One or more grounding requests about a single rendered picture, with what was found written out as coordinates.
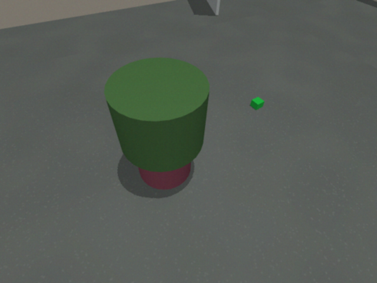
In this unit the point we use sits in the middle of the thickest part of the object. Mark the potted plant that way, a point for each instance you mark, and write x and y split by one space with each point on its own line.
159 108

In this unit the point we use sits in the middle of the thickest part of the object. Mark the small box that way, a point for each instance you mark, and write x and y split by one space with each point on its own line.
257 103

